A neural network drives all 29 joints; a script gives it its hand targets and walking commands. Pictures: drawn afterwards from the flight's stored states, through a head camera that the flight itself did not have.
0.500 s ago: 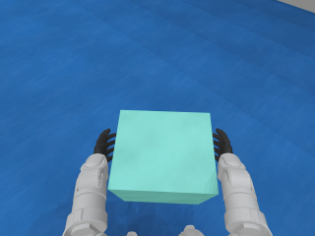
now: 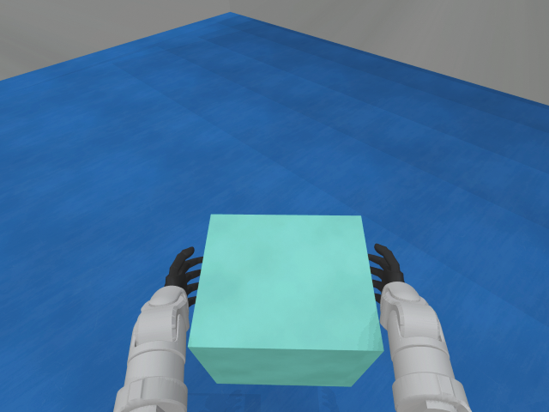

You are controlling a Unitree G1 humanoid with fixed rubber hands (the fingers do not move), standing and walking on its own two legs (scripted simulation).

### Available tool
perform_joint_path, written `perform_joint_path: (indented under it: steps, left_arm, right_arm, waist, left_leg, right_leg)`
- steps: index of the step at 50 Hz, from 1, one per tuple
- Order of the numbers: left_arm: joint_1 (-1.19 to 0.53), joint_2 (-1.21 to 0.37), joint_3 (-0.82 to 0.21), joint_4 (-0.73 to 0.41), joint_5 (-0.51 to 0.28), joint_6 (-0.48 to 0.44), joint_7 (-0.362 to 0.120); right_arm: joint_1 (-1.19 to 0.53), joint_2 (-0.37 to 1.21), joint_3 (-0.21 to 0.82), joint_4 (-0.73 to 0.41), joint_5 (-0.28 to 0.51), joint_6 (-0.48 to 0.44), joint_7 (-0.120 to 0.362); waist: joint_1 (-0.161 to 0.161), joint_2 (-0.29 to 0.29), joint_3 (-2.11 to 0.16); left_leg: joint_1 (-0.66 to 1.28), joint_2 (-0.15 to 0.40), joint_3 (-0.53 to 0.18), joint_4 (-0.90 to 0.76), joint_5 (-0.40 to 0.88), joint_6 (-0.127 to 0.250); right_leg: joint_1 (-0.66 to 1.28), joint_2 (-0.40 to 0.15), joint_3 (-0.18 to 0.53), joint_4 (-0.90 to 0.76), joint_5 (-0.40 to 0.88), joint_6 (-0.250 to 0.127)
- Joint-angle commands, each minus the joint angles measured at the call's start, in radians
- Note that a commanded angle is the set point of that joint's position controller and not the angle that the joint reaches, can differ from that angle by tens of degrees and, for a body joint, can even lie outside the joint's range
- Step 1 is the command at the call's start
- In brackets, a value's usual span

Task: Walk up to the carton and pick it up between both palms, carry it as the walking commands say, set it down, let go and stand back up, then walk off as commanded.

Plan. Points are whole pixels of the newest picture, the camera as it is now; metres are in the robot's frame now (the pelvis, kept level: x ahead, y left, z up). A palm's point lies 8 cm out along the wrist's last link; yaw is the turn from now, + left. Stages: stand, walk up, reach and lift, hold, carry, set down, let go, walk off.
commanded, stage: reach and lift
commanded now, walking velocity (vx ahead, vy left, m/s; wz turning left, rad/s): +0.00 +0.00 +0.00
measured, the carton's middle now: (284, 304) +0.32 -0.01 -0.05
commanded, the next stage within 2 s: hold in 1.44 s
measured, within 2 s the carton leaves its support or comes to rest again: neither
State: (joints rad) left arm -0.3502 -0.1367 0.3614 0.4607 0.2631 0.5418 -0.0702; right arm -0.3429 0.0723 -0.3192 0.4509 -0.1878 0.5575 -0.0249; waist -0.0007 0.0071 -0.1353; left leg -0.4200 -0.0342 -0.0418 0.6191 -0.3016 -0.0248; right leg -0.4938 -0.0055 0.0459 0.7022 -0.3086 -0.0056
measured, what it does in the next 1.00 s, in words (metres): stands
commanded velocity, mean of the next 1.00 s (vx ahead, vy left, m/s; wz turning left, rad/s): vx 0.00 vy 0.00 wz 0.00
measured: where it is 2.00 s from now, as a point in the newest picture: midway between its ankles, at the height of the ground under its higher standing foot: outside the picture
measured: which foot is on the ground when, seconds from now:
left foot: down 0.00-1.00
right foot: down 0.00-1.00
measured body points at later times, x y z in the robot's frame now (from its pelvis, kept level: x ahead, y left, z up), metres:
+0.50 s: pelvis -0.01 +0.00 +0.01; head -0.06 -0.02 +0.46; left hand +0.31 +0.16 +0.07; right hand +0.31 -0.18 +0.05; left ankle +0.01 +0.14 -0.72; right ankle +0.03 -0.11 -0.72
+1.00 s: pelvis +0.00 +0.00 +0.01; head -0.04 -0.01 +0.46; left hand +0.31 +0.16 +0.07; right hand +0.31 -0.18 +0.05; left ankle +0.01 +0.14 -0.72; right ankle +0.03 -0.11 -0.72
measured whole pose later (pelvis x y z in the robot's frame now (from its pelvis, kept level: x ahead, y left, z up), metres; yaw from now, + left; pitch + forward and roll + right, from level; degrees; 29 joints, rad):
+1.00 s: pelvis +0.00 +0.00 +0.01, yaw +0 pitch -3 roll +2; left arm -0.32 -0.12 0.29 0.29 0.26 0.74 -0.08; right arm -0.30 0.07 -0.26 0.29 -0.19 0.74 -0.02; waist 0.00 0.01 -0.05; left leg -0.17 -0.03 -0.05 0.47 -0.25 -0.02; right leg -0.24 -0.01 0.05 0.56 -0.26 0.00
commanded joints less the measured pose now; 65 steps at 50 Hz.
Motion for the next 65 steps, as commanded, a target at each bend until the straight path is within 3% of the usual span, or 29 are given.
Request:
perform_joint_path:
  steps: [1,6,9,10,12,13,17,20,21,26,28,30,33,35,38,39,40,43,44,45,46,47,48,51,52,55,56,57,65]
  left_arm:
    - [-0.494,-0.873,-0.564,-0.053,-0.216,0.018,-0.233]
    - [-0.536,-0.873,-0.592,-0.076,-0.241,0.05,-0.24]
    - [-0.524,-0.859,-0.568,-0.06,-0.239,0.074,-0.241]
    - [-0.572,-0.883,-0.619,-0.122,-0.265,0.08,-0.242]
    - [-0.535,-0.861,-0.6,-0.108,-0.258,0.092,-0.243]
    - [-0.555,-0.869,-0.621,-0.111,-0.268,0.103,-0.244]
    - [-0.531,-0.875,-0.621,-0.125,-0.282,0.131,-0.247]
    - [-0.527,-0.856,-0.608,-0.147,-0.278,0.146,-0.244]
    - [-0.496,-0.863,-0.619,-0.138,-0.282,0.152,-0.244]
    - [-0.465,-0.855,-0.577,-0.136,-0.262,0.168,-0.234]
    - [-0.5,-0.857,-0.597,-0.169,-0.271,0.167,-0.23]
    - [-0.481,-0.849,-0.589,-0.169,-0.268,0.166,-0.225]
    - [-0.489,-0.842,-0.581,-0.162,-0.262,0.175,-0.223]
    - [-0.499,-0.821,-0.565,-0.164,-0.254,0.166,-0.223]
    - [-0.541,-0.834,-0.587,-0.177,-0.265,0.161,-0.228]
    - [-0.541,-0.825,-0.596,-0.175,-0.265,0.158,-0.23]
    - [-0.513,-0.843,-0.609,-0.18,-0.264,0.163,-0.228]
    - [-0.504,-0.859,-0.628,-0.185,-0.273,0.165,-0.224]
    - [-0.496,-0.852,-0.637,-0.215,-0.279,0.162,-0.225]
    - [-0.495,-0.845,-0.632,-0.213,-0.28,0.16,-0.225]
    - [-0.481,-0.834,-0.641,-0.228,-0.268,0.163,-0.224]
    - [-0.473,-0.83,-0.628,-0.219,-0.265,0.168,-0.219]
    - [-0.421,-0.809,-0.601,-0.19,-0.24,0.172,-0.217]
    - [-0.381,-0.824,-0.606,-0.189,-0.242,0.176,-0.21]
    - [-0.389,-0.825,-0.629,-0.235,-0.249,0.177,-0.213]
    - [-0.365,-0.801,-0.63,-0.248,-0.24,0.178,-0.206]
    - [-0.401,-0.814,-0.66,-0.282,-0.259,0.173,-0.207]
    - [-0.371,-0.816,-0.662,-0.279,-0.262,0.17,-0.204]
    - [-0.326,-0.782,-0.697,-0.339,-0.263,0.175,-0.195]
  right_arm:
    - [-0.567,1.022,0.637,-0.041,0.17,0.038,0.301]
    - [-0.621,1.007,0.646,-0.097,0.188,0.066,0.298]
    - [-0.642,1.017,0.652,-0.089,0.201,0.091,0.299]
    - [-0.622,1.017,0.655,-0.095,0.2,0.096,0.304]
    - [-0.638,1.036,0.666,-0.111,0.217,0.112,0.307]
    - [-0.604,1.025,0.662,-0.103,0.205,0.126,0.303]
    - [-0.615,1.025,0.677,-0.133,0.238,0.152,0.307]
    - [-0.59,1.019,0.661,-0.142,0.216,0.176,0.303]
    - [-0.597,1.024,0.695,-0.157,0.245,0.175,0.305]
    - [-0.597,0.985,0.678,-0.176,0.229,0.186,0.31]
    - [-0.575,0.987,0.682,-0.171,0.228,0.187,0.31]
    - [-0.581,0.99,0.682,-0.178,0.232,0.188,0.308]
    - [-0.575,0.966,0.668,-0.184,0.226,0.186,0.304]
    - [-0.607,0.971,0.672,-0.186,0.224,0.184,0.305]
    - [-0.623,0.999,0.671,-0.181,0.234,0.175,0.305]
    - [-0.617,1.019,0.695,-0.186,0.24,0.179,0.305]
    - [-0.594,1.0,0.681,-0.189,0.239,0.177,0.306]
    - [-0.59,0.99,0.689,-0.214,0.229,0.175,0.295]
    - [-0.559,1.001,0.709,-0.228,0.24,0.175,0.299]
    - [-0.577,1.001,0.713,-0.247,0.24,0.175,0.296]
    - [-0.536,0.993,0.694,-0.217,0.238,0.178,0.296]
    - [-0.523,0.996,0.695,-0.217,0.232,0.182,0.296]
    - [-0.53,0.994,0.694,-0.213,0.231,0.191,0.296]
    - [-0.519,0.969,0.703,-0.25,0.225,0.185,0.29]
    - [-0.504,0.98,0.702,-0.26,0.234,0.188,0.294]
    - [-0.46,0.972,0.711,-0.266,0.228,0.19,0.293]
    - [-0.437,0.974,0.71,-0.267,0.232,0.187,0.289]
    - [-0.466,0.972,0.737,-0.307,0.241,0.186,0.286]
    - [-0.397,0.94,0.757,-0.354,0.239,0.192,0.271]
  waist:
    - [0.021,-0.094,-0.267]
    - [0.009,-0.094,-0.173]
    - [0.039,-0.1,-0.156]
    - [0.0,-0.074,-0.199]
    - [0.033,-0.095,-0.189]
    - [0.004,-0.119,-0.16]
    - [0.027,-0.072,-0.151]
    - [0.017,-0.117,-0.128]
    - [0.04,-0.085,-0.129]
    - [0.047,-0.11,-0.095]
    - [0.034,-0.071,-0.092]
    - [0.039,-0.117,-0.107]
    - [0.031,-0.065,-0.067]
    - [0.039,-0.118,-0.065]
    - [0.045,-0.059,-0.117]
    - [0.052,-0.104,-0.102]
    - [0.039,-0.054,-0.107]
    - [0.027,-0.104,-0.136]
    - [0.033,-0.063,-0.148]
    - [0.03,-0.124,-0.164]
    - [0.031,-0.045,-0.151]
    - [0.038,-0.058,-0.156]
    - [0.062,-0.082,-0.133]
    - [0.04,-0.115,-0.12]
    - [0.04,-0.058,-0.131]
    - [0.046,-0.094,-0.127]
    - [0.031,-0.058,-0.14]
    - [0.032,-0.121,-0.127]
    - [0.033,-0.073,-0.105]
  left_leg:
    - [0.123,-0.063,-0.015,-0.161,0.23,0.046]
    - [0.13,-0.061,-0.011,-0.187,0.167,0.047]
    - [0.15,-0.058,-0.007,-0.202,0.145,0.05]
    - [0.192,-0.06,-0.011,-0.205,0.154,0.044]
    - [0.189,-0.056,-0.007,-0.211,0.161,0.051]
    - [0.19,-0.06,-0.009,-0.215,0.156,0.051]
    - [0.199,-0.056,-0.007,-0.233,0.178,0.044]
    - [0.207,-0.054,-0.009,-0.237,0.177,0.05]
    - [0.214,-0.058,-0.008,-0.245,0.18,0.044]
    - [0.25,-0.056,-0.015,-0.257,0.183,0.045]
    - [0.255,-0.064,-0.009,-0.262,0.194,0.038]
    - [0.267,-0.057,-0.02,-0.255,0.211,0.043]
    - [0.251,-0.066,-0.015,-0.267,0.18,0.038]
    - [0.242,-0.065,-0.015,-0.264,0.155,0.043]
    - [0.245,-0.067,-0.009,-0.258,0.14,0.039]
    - [0.242,-0.069,-0.006,-0.25,0.126,0.045]
    - [0.268,-0.067,-0.007,-0.26,0.149,0.038]
    - [0.281,-0.059,-0.025,-0.261,0.219,0.04]
    - [0.272,-0.068,-0.015,-0.253,0.223,0.037]
    - [0.286,-0.062,-0.023,-0.255,0.237,0.043]
    - [0.288,-0.065,-0.017,-0.259,0.252,0.034]
    - [0.279,-0.063,-0.019,-0.264,0.255,0.037]
    - [0.266,-0.062,-0.012,-0.269,0.229,0.041]
    - [0.305,-0.063,-0.026,-0.273,0.276,0.045]
    - [0.302,-0.066,-0.018,-0.273,0.258,0.039]
    - [0.309,-0.068,-0.018,-0.281,0.301,0.041]
    - [0.301,-0.065,-0.025,-0.278,0.297,0.038]
    - [0.299,-0.065,-0.024,-0.275,0.286,0.044]
    - [0.299,-0.066,-0.027,-0.273,0.255,0.046]
  right_leg:
    - [0.461,0.063,0.041,-0.226,0.338,0.028]
    - [0.439,0.066,0.03,-0.255,0.265,0.031]
    - [0.437,0.059,0.031,-0.269,0.223,0.028]
    - [0.452,0.063,0.026,-0.275,0.214,0.019]
    - [0.474,0.062,0.028,-0.279,0.235,0.027]
    - [0.465,0.064,0.028,-0.289,0.222,0.028]
    - [0.508,0.061,0.03,-0.303,0.249,0.023]
    - [0.496,0.065,0.033,-0.311,0.235,0.026]
    - [0.51,0.061,0.038,-0.318,0.247,0.028]
    - [0.507,0.066,0.034,-0.324,0.241,0.026]
    - [0.504,0.07,0.029,-0.329,0.259,0.026]
    - [0.509,0.071,0.033,-0.326,0.272,0.03]
    - [0.499,0.069,0.03,-0.338,0.242,0.025]
    - [0.492,0.07,0.036,-0.346,0.204,0.035]
    - [0.505,0.067,0.046,-0.334,0.195,0.028]
    - [0.487,0.07,0.047,-0.336,0.172,0.037]
    - [0.486,0.072,0.036,-0.339,0.197,0.029]
    - [0.522,0.078,0.035,-0.327,0.298,0.031]
    - [0.54,0.077,0.038,-0.324,0.314,0.03]
    - [0.535,0.075,0.038,-0.323,0.336,0.037]
    - [0.533,0.075,0.035,-0.326,0.345,0.031]
    - [0.55,0.072,0.043,-0.324,0.364,0.03]
    - [0.569,0.076,0.039,-0.332,0.34,0.038]
    - [0.535,0.078,0.035,-0.338,0.373,0.037]
    - [0.555,0.079,0.039,-0.339,0.356,0.036]
    - [0.556,0.081,0.037,-0.344,0.411,0.039]
    - [0.572,0.083,0.041,-0.338,0.412,0.034]
    - [0.562,0.088,0.031,-0.338,0.392,0.044]
    - [0.548,0.08,0.04,-0.342,0.37,0.035]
